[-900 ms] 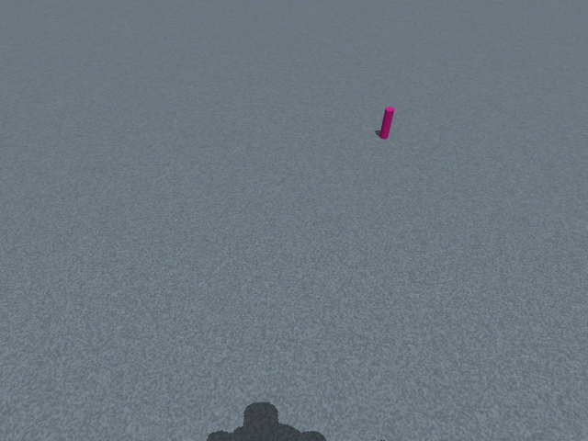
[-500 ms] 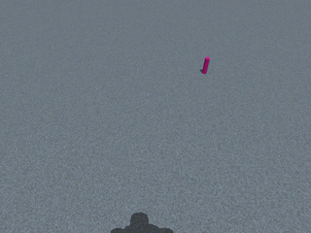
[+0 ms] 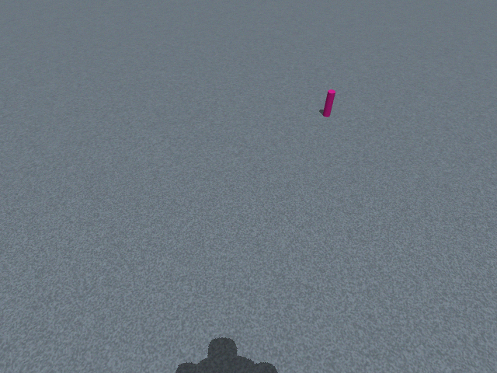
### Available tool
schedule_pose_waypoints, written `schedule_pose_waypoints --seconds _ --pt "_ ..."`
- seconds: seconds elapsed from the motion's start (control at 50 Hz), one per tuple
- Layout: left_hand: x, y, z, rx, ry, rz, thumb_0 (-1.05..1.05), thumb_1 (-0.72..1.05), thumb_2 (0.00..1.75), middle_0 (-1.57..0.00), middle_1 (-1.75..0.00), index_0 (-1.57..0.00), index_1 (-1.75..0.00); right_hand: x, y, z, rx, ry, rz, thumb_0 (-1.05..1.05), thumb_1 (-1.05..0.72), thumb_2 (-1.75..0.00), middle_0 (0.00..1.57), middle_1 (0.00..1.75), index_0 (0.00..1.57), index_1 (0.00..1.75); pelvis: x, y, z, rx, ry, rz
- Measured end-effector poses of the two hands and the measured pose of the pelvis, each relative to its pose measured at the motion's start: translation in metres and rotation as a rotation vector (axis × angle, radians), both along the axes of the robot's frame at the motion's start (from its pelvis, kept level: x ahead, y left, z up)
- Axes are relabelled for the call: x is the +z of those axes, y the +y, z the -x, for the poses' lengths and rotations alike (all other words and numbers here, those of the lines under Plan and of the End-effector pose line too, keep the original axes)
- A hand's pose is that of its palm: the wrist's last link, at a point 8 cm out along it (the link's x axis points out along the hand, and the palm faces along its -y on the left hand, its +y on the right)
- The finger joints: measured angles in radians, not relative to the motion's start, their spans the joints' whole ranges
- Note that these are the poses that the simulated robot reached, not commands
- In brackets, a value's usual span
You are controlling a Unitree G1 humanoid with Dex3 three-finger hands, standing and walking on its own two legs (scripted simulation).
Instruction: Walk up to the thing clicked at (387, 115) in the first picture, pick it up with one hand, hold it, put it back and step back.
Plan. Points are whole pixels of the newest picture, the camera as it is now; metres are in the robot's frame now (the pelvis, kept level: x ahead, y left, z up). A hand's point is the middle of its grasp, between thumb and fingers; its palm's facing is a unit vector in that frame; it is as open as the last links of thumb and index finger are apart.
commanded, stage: stand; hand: left
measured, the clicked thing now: (328, 103) +1.92 -0.57 -0.69
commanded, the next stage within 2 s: walk up in 0.22 s
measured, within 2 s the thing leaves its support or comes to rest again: neither
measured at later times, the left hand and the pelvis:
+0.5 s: hand (124, 368) +0.18 +0.24 -0.13, palm faces -0.15 -0.91 -0.39, open 7.4 cm; pelvis +0.06 -0.05 -0.01, yaw -9 degrees
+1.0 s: hand (204, 271) +0.39 +0.12 -0.18, palm faces -0.26 -0.91 -0.31, open 7.4 cm; pelvis +0.31 -0.14 -0.03, yaw -16 degrees
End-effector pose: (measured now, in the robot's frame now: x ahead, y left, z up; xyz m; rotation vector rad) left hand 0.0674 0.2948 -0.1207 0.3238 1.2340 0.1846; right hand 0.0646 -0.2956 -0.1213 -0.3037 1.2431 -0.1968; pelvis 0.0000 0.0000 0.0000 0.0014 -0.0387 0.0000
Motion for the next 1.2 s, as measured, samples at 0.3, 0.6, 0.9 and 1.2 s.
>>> schedule_pose_waypoints --seconds 0.3,0.6,0.9,1.2 --pt "0.003 0.004 -0.01 -0.031 0.006 0.014 0.01 0.91 0.9 -0.21 -0.3 -0.21 -0.3 0.005 -0.012 -0.007 -0.022 -0.085 -0.001 0.0 -0.9 -0.9 0.21 0.3 0.2 0.3 -0.003 -0.004 -0.009 -0.054 0.022 -0.014" --pt "0.021 -0.053 -0.161 -0.176 -0.137 -0.106 0.01 0.91 0.9 -0.21 -0.3 -0.2 -0.3 -0.02 -0.162 -0.027 -0.173 -0.094 0.109 0.01 -0.9 -0.9 0.2 0.3 0.2 0.3 -0.038 -0.098 -0.099 -0.184 -0.005 -0.004" --pt "-0.003 -0.132 -0.24 -0.186 0.029 0.015 0.01 0.9 0.9 -0.21 -0.3 -0.21 -0.3 0.018 -0.178 -0.205 -0.118 -0.176 0.027 0.0 -0.9 -0.9 0.2 0.3 0.2 0.3 -0.014 -0.145 -0.239 -0.266 0.012 0.038" --pt "0.002 -0.182 -0.549 -0.436 -0.129 0.022 0.01 0.91 0.9 -0.21 -0.3 -0.2 -0.3 0.033 -0.187 -0.298 -0.342 -0.165 0.113 0.0 -0.9 -0.9 0.21 0.3 0.2 0.3 -0.011 -0.161 -0.424 -0.351 0.002 -0.005"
